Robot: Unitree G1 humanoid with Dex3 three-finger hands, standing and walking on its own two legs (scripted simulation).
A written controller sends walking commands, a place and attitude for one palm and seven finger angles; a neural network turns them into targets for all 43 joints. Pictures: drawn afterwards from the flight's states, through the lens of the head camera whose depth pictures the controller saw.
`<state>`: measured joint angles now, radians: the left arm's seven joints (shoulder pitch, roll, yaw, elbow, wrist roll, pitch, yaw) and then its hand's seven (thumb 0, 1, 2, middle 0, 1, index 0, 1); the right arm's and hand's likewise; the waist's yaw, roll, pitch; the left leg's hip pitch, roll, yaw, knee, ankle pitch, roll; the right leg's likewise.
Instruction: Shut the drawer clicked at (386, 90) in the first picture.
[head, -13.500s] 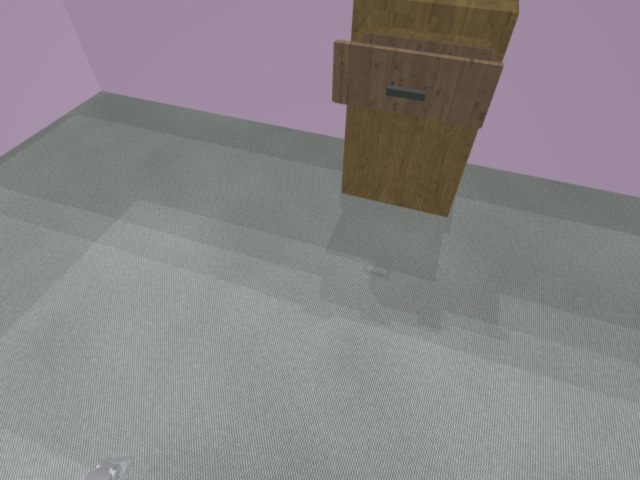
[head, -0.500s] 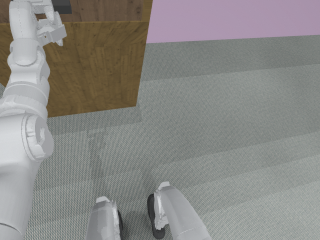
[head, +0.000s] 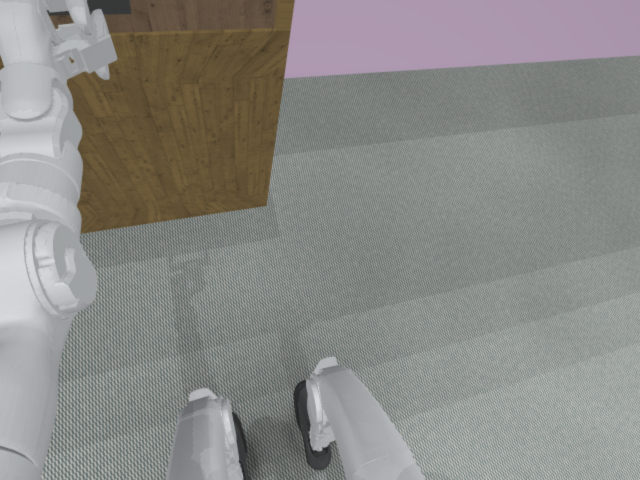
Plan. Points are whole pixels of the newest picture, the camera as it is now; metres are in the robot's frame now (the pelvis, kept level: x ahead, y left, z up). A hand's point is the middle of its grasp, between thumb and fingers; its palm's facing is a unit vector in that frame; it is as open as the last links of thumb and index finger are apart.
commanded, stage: pull the fist back off the drawer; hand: left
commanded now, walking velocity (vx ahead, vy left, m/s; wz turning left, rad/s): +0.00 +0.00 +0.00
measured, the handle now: out of the picture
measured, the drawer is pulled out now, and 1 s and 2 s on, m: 0.00 0.00 0.00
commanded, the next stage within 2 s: draw the hand back to the body in 0.34 s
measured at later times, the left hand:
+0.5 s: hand (89, 41) +0.59 +0.14 +0.08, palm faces +0.06 -1.00 -0.02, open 3.3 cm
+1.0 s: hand out of the picture +0.42 +0.17 +0.17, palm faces +0.03 -0.99 -0.10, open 3.3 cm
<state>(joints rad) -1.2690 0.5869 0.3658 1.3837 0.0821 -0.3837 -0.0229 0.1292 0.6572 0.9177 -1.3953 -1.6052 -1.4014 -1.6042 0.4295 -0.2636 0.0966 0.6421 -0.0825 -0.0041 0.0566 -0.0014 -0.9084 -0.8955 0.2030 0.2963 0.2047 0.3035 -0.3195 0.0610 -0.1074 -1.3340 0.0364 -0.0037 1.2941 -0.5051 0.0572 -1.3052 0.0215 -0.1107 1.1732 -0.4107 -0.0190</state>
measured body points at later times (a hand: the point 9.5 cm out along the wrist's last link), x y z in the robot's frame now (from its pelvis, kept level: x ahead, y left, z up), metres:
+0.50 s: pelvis +0.05 +0.00 +0.03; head +0.21 +0.02 +0.45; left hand +0.58 +0.19 +0.09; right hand +0.05 -0.26 -0.08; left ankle +0.04 +0.08 -0.61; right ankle +0.07 -0.12 -0.61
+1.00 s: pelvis +0.07 -0.01 +0.09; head +0.11 -0.01 +0.54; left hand +0.41 +0.22 +0.18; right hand +0.22 -0.25 +0.00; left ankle +0.04 +0.09 -0.61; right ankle +0.07 -0.12 -0.61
